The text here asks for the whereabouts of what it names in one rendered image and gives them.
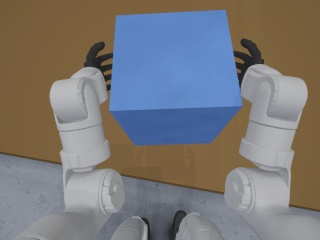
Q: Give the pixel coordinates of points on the right robot upper arm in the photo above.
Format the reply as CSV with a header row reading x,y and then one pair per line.
x,y
261,198

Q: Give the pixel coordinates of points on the left robot upper arm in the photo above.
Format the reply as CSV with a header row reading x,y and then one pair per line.
x,y
91,197

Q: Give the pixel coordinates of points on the robot right hand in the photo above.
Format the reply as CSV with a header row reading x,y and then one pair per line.
x,y
248,60

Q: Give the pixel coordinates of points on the robot left shin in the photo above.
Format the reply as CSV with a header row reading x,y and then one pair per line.
x,y
136,217

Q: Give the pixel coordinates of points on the robot shin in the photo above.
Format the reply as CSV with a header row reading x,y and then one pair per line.
x,y
136,217
178,235

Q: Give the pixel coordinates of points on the robot left hand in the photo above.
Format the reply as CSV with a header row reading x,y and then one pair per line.
x,y
93,61

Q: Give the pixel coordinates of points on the left robot forearm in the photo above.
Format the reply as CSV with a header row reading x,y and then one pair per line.
x,y
76,107

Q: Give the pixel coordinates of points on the carton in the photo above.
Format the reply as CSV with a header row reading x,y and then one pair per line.
x,y
174,78

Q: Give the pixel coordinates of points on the right robot forearm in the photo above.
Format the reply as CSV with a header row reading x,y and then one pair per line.
x,y
277,104

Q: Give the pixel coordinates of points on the robot right shin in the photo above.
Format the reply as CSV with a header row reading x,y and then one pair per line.
x,y
178,235

